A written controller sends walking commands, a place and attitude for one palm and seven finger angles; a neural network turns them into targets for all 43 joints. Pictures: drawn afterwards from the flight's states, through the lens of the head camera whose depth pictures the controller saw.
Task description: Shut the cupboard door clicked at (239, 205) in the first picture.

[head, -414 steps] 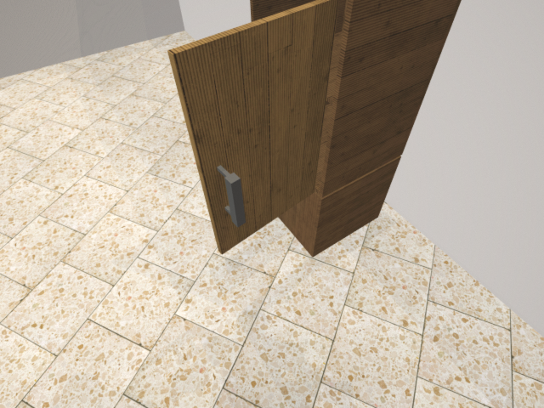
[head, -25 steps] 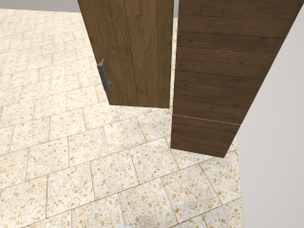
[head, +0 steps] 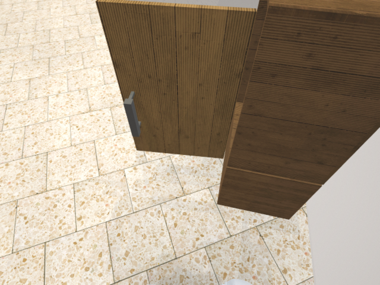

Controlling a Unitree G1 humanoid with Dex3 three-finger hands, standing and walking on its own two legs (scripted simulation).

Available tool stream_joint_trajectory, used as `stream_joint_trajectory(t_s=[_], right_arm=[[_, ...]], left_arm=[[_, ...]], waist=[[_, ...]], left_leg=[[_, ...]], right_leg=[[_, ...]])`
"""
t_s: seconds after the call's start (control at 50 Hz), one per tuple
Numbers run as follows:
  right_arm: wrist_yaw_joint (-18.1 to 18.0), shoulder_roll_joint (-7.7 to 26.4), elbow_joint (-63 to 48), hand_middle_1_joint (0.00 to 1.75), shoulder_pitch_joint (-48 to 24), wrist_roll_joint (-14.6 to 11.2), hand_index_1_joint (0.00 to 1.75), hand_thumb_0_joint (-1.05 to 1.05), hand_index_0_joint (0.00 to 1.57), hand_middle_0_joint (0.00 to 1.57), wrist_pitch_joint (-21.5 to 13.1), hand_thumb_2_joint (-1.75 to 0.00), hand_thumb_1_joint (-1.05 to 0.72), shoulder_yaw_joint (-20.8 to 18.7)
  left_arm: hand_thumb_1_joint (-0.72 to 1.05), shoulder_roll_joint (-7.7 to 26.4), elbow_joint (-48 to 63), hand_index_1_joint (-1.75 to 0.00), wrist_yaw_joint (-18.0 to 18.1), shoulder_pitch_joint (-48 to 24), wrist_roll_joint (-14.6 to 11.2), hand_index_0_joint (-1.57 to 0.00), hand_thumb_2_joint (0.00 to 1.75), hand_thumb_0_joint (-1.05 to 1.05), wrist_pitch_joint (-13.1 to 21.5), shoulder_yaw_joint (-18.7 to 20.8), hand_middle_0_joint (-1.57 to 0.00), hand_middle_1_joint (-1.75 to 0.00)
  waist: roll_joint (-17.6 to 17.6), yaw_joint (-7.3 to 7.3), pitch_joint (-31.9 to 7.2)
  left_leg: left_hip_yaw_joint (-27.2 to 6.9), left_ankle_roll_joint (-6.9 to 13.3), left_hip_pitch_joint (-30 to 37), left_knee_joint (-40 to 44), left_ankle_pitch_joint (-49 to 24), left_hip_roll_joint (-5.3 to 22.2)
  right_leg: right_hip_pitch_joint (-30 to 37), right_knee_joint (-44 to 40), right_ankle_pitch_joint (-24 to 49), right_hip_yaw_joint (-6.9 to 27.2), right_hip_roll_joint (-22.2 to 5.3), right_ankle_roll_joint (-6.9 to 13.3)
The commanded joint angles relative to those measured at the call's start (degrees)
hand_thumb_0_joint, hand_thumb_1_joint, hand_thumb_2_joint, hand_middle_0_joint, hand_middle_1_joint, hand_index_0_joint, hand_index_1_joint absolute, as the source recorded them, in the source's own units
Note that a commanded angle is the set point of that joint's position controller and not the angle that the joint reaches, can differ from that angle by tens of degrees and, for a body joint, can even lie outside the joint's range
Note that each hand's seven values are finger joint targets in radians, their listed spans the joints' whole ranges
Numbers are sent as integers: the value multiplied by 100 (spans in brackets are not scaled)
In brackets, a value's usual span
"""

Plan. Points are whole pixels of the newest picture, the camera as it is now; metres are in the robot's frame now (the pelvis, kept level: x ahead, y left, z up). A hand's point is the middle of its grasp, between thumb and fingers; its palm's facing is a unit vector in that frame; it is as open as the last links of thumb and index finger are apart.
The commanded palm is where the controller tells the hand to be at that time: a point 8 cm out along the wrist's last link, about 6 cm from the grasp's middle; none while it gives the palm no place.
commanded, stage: take the last steps up to it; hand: left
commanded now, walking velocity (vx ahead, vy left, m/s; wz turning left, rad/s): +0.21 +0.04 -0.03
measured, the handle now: (134, 114) +0.63 +0.25 -0.09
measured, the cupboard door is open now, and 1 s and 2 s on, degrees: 97 97 97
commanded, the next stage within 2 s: come to a stop and stand still in 0.14 s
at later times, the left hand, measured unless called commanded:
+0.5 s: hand (114, 264) +0.18 +0.21 -0.18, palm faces +0.02 -0.98 -0.22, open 7.3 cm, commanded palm none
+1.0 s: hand (126, 262) +0.19 +0.18 -0.17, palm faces -0.03 -0.98 -0.22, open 7.4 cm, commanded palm none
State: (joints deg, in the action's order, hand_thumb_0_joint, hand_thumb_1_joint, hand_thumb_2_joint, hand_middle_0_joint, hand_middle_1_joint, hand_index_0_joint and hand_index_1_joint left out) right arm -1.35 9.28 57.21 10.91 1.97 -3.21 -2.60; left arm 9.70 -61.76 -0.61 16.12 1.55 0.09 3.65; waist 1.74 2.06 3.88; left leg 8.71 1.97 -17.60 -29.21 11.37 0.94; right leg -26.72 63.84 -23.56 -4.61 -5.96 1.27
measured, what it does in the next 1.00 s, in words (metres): walks ahead: right foot, then left foot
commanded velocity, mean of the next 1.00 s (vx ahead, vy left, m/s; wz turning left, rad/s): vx -0.06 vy -0.01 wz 0.00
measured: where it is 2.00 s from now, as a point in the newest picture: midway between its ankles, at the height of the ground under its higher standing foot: outside the picture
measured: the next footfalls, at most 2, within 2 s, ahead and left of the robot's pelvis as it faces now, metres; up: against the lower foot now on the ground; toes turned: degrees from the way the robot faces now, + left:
right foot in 0.16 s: +0.14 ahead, -0.10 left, +0.00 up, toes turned -8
left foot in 0.44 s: +0.23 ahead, +0.15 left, +0.00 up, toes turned +3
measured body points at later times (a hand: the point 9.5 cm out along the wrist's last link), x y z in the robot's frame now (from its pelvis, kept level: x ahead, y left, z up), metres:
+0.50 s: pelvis +0.15 +0.02 +0.00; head +0.17 +0.03 +0.45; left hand +0.18 +0.26 -0.16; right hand +0.19 -0.21 -0.15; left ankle +0.19 +0.15 -0.73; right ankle +0.10 -0.10 -0.73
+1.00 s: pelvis +0.12 +0.00 +0.00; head +0.12 +0.01 +0.45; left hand +0.19 +0.23 -0.15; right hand +0.21 -0.24 -0.14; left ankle +0.14 +0.08 -0.73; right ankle +0.11 -0.10 -0.73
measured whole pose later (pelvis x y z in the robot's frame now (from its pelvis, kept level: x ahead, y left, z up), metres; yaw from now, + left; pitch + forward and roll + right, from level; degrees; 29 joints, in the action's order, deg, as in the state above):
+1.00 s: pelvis +0.12 +0.00 +0.00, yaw -2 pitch -2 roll -1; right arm -0.3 11.2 52.0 10.9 1.0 1.3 -1.8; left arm 10.2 -52.6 2.5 15.8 1.2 -0.7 -0.5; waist -0.8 -0.8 1.3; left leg 3.0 2.9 -16.0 -35.4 17.4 -0.2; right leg -12.1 33.4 -19.3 -2.9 2.2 1.8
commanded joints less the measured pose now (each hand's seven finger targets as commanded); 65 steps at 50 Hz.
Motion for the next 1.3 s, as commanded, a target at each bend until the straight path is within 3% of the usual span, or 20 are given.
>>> stream_joint_trajectory(t_s=[0.0,0.1,0.14,0.16,0.26,0.32,0.38,0.44,0.5,0.66,0.7,0.72,0.76,0.8,0.84,0.88,0.94,1.0,1.14,1.28], right_arm=[[19,772,-36,30,529,14,30,0,20,20,-7,-90,-90,-78],[93,683,11,30,360,-56,30,0,20,20,104,-90,-90,-49],[182,400,-199,30,422,-82,30,0,20,20,131,-90,-90,-6],[180,663,-247,30,204,-50,30,0,20,20,146,-90,-90,-53],[138,232,81,30,434,-110,30,0,20,20,194,-90,-90,40],[88,104,204,30,614,-148,30,0,20,20,290,-90,-90,111],[43,502,226,30,747,-131,30,0,20,20,326,-90,-90,15],[-40,1216,132,30,792,-96,30,0,20,20,389,-90,-90,-154],[-177,1196,38,30,593,-45,30,0,20,20,424,-90,-90,-142],[-119,1217,-282,30,-24,-96,30,0,20,20,498,-90,-90,-261],[7,581,-409,30,-39,-155,30,0,20,20,581,-90,-90,-154],[-34,726,-835,30,-220,-127,30,0,20,20,404,-90,-90,-179],[103,640,-949,30,-202,-186,30,0,20,20,441,-90,-90,-170],[126,496,-1113,30,-515,-158,30,0,20,20,426,-90,-90,-97],[131,333,-1111,30,-383,-193,30,0,20,20,463,-90,-90,-6],[127,409,-925,30,69,-169,30,0,20,20,456,-90,-90,19],[119,816,-774,30,297,-88,30,0,20,20,349,-90,-90,34],[94,877,-730,30,109,-64,30,0,20,20,287,-90,-90,107],[81,823,-452,30,385,-80,30,0,20,20,284,-90,-90,162],[59,825,-53,30,584,-117,30,0,20,20,193,-90,-90,244]], left_arm=[[90,64,510,-30,-23,15,-4,-20,90,0,119,-28,-20,-30],[90,444,429,-30,10,454,20,-20,90,0,151,54,-20,-30],[90,1298,377,-30,77,895,13,-20,90,0,203,200,-20,-30],[90,1374,421,-30,107,933,-21,-20,90,0,223,221,-20,-30],[90,699,508,-30,160,45,-42,-20,90,0,385,15,-20,-30],[90,860,438,-30,220,-117,-74,-20,90,0,269,21,-20,-30],[90,948,409,-30,265,-145,-121,-20,90,0,113,13,-20,-30],[90,570,551,-30,343,137,-102,-20,90,0,-81,-58,-20,-30],[90,622,617,-30,289,-63,-161,-20,90,0,-232,-11,-20,-30],[90,686,713,-30,200,414,-76,-20,90,0,-215,66,-20,-30],[90,1263,847,-30,220,-48,10,-20,90,0,-145,103,-20,-30],[90,1054,1185,-30,439,116,114,-20,90,0,-103,-130,-20,-30],[90,1178,1286,-30,495,310,-24,-20,90,0,201,20,-20,-30],[90,1070,1398,-30,495,266,14,-20,90,0,225,2,-20,-30],[90,1112,1483,-30,459,41,34,-20,90,0,176,-82,-20,-30],[90,1046,1487,-30,432,-136,-8,-20,90,0,131,-172,-20,-30],[90,780,1449,-30,376,-61,-78,-20,90,0,67,-239,-20,-30],[90,808,1278,-30,346,171,-49,-20,90,0,30,-268,-20,-30],[90,807,1004,-30,294,268,-53,-20,90,0,80,-306,-20,-30],[90,771,658,-30,291,373,-82,-20,90,0,129,-370,-20,-30]], waist=[[-580,-109,-171],[-151,228,-116],[1637,377,-22],[1240,459,2],[563,-154,-331],[502,-185,-594],[375,-236,-695],[-989,-226,-556],[-1761,-294,-520],[-619,-28,-915],[1202,-207,-249],[767,-181,-434],[1215,-115,-1372],[-56,-100,-997],[316,-257,-545],[559,-407,-358],[-515,-340,114],[-1145,-129,110],[-124,-207,-4],[-144,-223,-162]], left_leg=[[-1246,826,-47,1863,543,1532],[-740,362,-734,847,1502,879],[107,-221,-1866,-1249,2202,-96],[-356,-216,-1842,-2336,2284,88],[-621,-485,-1045,-1825,1095,326],[-298,-560,-168,-577,282,-40],[-482,-419,661,354,-1593,196],[-1549,429,958,364,-4574,1685],[-1986,1041,920,586,-5220,2013],[-1444,427,96,162,-1697,1331],[-540,-317,-365,-833,1377,35],[-450,-524,-738,-1624,1862,-206],[-746,-158,-1320,-2682,1123,-40],[-719,-148,-1131,-2462,1219,1],[-646,-143,-453,-1610,1160,-45],[-549,-144,423,-663,710,-109],[-1400,187,623,524,251,634],[-1874,351,-253,1203,1012,743],[-1423,163,-24,1102,1276,447],[-1371,173,315,1077,561,468]], right_leg=[[454,-1624,211,-22,-65,-31],[2235,-3481,670,11,195,-33],[2715,-5288,-752,2758,-1739,809],[2345,-5678,-1029,3321,-2076,1258],[2177,-4701,4487,770,-1158,835],[2173,-4084,5413,299,-723,608],[1856,-3490,4392,269,-521,207],[1129,-2618,397,-61,311,-189],[585,-914,-1379,357,470,-193],[1997,-3644,1069,353,459,-96],[1154,-4980,1246,1972,-1089,627],[1900,-4307,6188,2340,-660,242],[3119,-3381,7119,1584,-668,465],[2674,-3529,6256,1538,-857,873],[1817,-3788,4871,1296,-656,885],[1059,-4062,2812,1218,-396,665],[421,-4094,385,1046,202,122],[1320,-3892,453,740,425,53],[1279,-4417,59,1071,187,154],[1399,-4368,668,1074,98,170]])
